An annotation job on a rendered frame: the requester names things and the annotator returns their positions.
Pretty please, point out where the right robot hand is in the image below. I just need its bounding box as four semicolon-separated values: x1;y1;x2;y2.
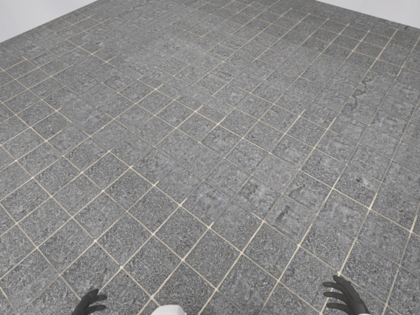
323;275;370;315

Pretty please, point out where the left robot hand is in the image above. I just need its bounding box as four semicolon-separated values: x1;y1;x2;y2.
71;288;107;315

